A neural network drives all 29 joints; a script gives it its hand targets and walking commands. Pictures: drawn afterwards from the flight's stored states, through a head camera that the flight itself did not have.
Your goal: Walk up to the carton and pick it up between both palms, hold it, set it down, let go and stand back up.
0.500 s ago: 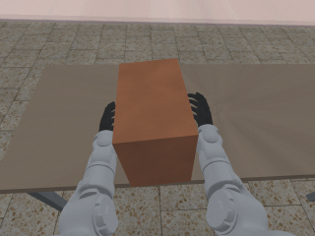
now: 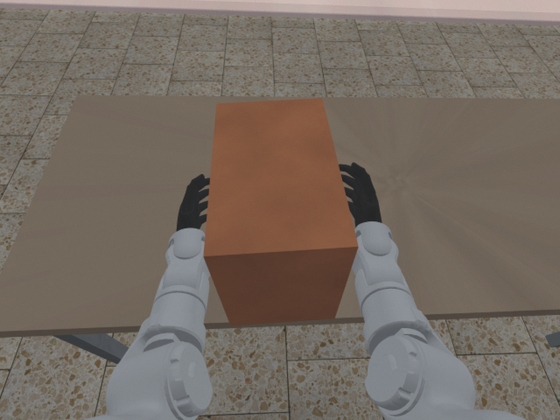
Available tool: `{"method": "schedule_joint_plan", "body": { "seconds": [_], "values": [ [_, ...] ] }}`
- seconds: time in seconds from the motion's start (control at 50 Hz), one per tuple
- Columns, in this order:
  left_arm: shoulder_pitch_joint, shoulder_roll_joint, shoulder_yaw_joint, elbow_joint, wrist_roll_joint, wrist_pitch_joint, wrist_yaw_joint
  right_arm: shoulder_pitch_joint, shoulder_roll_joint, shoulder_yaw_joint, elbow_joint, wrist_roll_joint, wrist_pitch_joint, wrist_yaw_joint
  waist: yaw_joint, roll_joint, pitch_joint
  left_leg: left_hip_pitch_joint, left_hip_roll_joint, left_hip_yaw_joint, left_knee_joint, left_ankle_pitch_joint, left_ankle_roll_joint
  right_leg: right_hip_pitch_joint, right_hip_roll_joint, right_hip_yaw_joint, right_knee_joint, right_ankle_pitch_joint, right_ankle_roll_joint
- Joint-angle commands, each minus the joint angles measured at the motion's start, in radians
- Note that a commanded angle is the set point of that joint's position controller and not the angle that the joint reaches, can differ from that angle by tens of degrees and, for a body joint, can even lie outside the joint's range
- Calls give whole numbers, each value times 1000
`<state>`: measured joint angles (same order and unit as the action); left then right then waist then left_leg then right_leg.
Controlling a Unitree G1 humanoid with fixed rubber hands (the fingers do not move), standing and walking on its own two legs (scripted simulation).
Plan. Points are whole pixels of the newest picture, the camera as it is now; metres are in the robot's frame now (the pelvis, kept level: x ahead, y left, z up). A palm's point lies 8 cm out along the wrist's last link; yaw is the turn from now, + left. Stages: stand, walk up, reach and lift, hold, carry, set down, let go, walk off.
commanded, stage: set down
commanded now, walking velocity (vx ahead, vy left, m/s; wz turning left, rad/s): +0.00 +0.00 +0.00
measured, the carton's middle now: (276, 212) +0.42 +0.03 -0.01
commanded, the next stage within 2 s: none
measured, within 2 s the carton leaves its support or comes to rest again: rests again in 1.56 s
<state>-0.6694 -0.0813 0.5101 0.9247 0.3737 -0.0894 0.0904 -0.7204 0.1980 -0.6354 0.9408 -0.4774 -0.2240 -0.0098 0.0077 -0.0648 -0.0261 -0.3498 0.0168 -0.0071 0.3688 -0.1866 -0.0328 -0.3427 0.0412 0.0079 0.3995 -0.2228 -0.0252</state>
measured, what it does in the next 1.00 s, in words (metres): stands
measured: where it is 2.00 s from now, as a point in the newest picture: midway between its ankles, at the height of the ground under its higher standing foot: outside the picture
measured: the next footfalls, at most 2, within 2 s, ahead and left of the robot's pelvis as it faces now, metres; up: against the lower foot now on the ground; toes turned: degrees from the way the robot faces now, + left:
none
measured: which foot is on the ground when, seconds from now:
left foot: down 0.00-1.00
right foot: down 0.00-1.00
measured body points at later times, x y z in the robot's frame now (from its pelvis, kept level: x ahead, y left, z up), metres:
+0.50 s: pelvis +0.00 +0.00 +0.00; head +0.08 +0.03 +0.44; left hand +0.40 +0.16 +0.00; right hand +0.41 -0.11 +0.02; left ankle -0.01 +0.14 -0.74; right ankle -0.03 -0.09 -0.74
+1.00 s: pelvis +0.00 +0.00 +0.00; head +0.08 +0.03 +0.44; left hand +0.40 +0.16 +0.00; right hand +0.40 -0.11 +0.02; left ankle -0.01 +0.14 -0.74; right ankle -0.03 -0.09 -0.74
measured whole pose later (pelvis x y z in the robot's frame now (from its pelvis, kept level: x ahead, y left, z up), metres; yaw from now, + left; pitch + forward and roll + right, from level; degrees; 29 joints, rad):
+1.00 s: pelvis +0.00 +0.00 +0.00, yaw +0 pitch +11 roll +0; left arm -0.68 -0.11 0.59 0.92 0.47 -0.15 0.07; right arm -0.72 0.22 -0.75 0.94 -0.58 -0.26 0.03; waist 0.01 -0.07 -0.03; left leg -0.38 0.02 -0.01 0.38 -0.19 -0.03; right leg -0.37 0.04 0.01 0.40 -0.22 -0.03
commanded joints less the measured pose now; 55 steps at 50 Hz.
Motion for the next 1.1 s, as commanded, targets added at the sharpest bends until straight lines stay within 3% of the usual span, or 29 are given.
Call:
{"method": "schedule_joint_plan", "body": {
  "seconds": [0.0,0.04,0.06,0.08,0.12,0.16,0.18,0.2,0.22,0.32,0.36,0.44,0.46,0.48,0.5,0.52,0.58,0.6,0.64,0.66,0.7,0.74,0.76,0.84,0.9,1.0,1.02,1.04,1.08],
  "values": [
    [-808,-446,-186,-83,32,-131,-78,-661,465,255,-73,-108,-80,103,78,57,-760,-88,1,159,-13,338,25,457,-77,-64,74,701,101],
    [-830,-449,-187,-109,39,-146,-73,-662,488,281,-68,-94,-88,100,112,92,-778,-123,-7,170,-3,395,18,457,-83,-59,93,738,99],
    [-806,-471,-195,-103,40,-137,-71,-669,452,252,-55,-99,-97,105,96,106,-794,-50,9,153,-12,404,8,402,-73,-77,70,664,89],
    [-826,-455,-177,-120,40,-146,-67,-645,463,249,-26,-98,-86,104,114,94,-780,-35,3,162,-4,406,16,370,-70,-70,61,630,95],
    [-822,-450,-187,-120,37,-133,-68,-630,453,221,8,-109,-75,105,77,124,-736,2,8,167,8,417,4,337,-59,-85,54,581,84],
    [-798,-454,-169,-99,57,-135,-69,-630,469,233,-41,-121,-79,101,87,83,-751,-58,1,167,-10,359,21,390,-74,-73,47,610,91],
    [-818,-457,-158,-129,64,-133,-63,-629,451,204,-12,-129,-70,103,74,125,-719,17,12,152,-17,390,10,285,-67,-93,37,502,87],
    [-805,-443,-156,-69,53,-133,-67,-672,449,209,-62,-113,-82,107,97,78,-731,-3,11,152,-5,388,18,305,-60,-85,32,522,89],
    [-789,-435,-152,-61,52,-126,-68,-684,456,217,-79,-94,-75,112,109,89,-728,-27,3,164,-4,370,22,339,-67,-78,39,527,93],
    [-821,-414,-135,-96,56,-143,-81,-620,468,182,-55,-141,-58,104,68,69,-689,-125,-15,175,-27,261,36,396,-85,-52,45,557,105],
    [-775,-441,-112,-53,79,-134,-80,-634,479,202,-63,-130,-67,108,98,62,-701,-102,-5,173,-24,296,38,423,-79,-60,54,560,96],
    [-768,-435,-133,-89,82,-134,-83,-625,460,163,-42,-140,-68,111,73,92,-695,-72,1,168,-34,305,30,382,-76,-73,42,544,99],
    [-743,-448,-120,-74,73,-139,-84,-618,479,197,-66,-151,-72,108,88,51,-694,-128,-2,173,-27,304,40,418,-81,-68,63,618,108],
    [-749,-424,-114,-68,81,-138,-80,-636,456,171,-65,-149,-68,112,90,70,-711,-117,-1,167,-45,286,37,410,-77,-68,53,551,100],
    [-741,-429,-101,-43,90,-136,-91,-591,455,160,-66,-157,-61,113,71,49,-657,-136,-10,171,-37,236,51,399,-88,-62,52,560,115],
    [-748,-411,-96,-35,84,-140,-89,-628,461,188,-86,-143,-67,110,96,21,-664,-160,-7,164,-39,218,56,435,-93,-54,58,563,107],
    [-742,-414,-120,-63,96,-136,-80,-574,405,124,-18,-161,-67,115,54,84,-681,-74,11,153,-20,315,28,361,-80,-74,51,577,92],
    [-743,-448,-122,-85,94,-135,-76,-603,450,166,-63,-135,-68,120,90,107,-662,-51,5,159,-18,333,27,336,-74,-83,43,498,92],
    [-753,-471,-136,-98,93,-142,-78,-609,447,148,-85,-166,-86,116,63,87,-713,-19,8,153,-8,353,26,329,-70,-94,35,506,87],
    [-769,-428,-104,-95,100,-148,-74,-604,455,154,-55,-151,-74,112,86,89,-663,-63,3,167,-11,311,33,355,-78,-73,38,499,89],
    [-758,-448,-129,-87,91,-145,-76,-607,436,106,-61,-194,-76,114,42,68,-693,-49,8,147,-28,292,35,315,-70,-87,28,485,92],
    [-745,-393,-43,-39,133,-152,-83,-593,455,128,-48,-169,-69,113,111,39,-648,-102,-15,185,-8,316,52,357,-89,-48,48,579,113],
    [-707,-391,-40,-17,136,-143,-85,-590,433,129,-64,-164,-69,109,96,12,-642,-128,-14,173,-20,268,57,420,-92,-52,56,577,112],
    [-729,-431,-77,-76,117,-140,-90,-566,386,71,-45,-183,-74,106,35,77,-624,-33,5,144,-19,312,33,301,-78,-84,30,515,103],
    [-718,-370,-47,-51,122,-152,-80,-585,409,123,-84,-166,-74,104,91,44,-628,-96,-11,157,-12,293,54,365,-94,-52,45,547,104],
    [-704,-409,-26,-65,130,-150,-97,-557,446,79,-51,-214,-60,100,53,0,-576,-137,-8,159,-27,250,68,383,-89,-62,57,562,115],
    [-708,-431,-38,-58,135,-141,-95,-574,435,77,-74,-208,-65,104,53,34,-585,-107,-13,161,-23,276,50,361,-83,-72,52,575,115],
    [-733,-376,-16,-56,144,-145,-87,-610,413,86,-94,-184,-71,109,96,31,-612,-86,-5,159,-19,296,56,358,-87,-62,46,526,105],
    [-692,-330,-12,-41,143,-142,-79,-558,345,78,-39,-175,-62,101,56,32,-601,-46,-4,152,-19,297,50,365,-81,-67,28,519,97]
  ]
}}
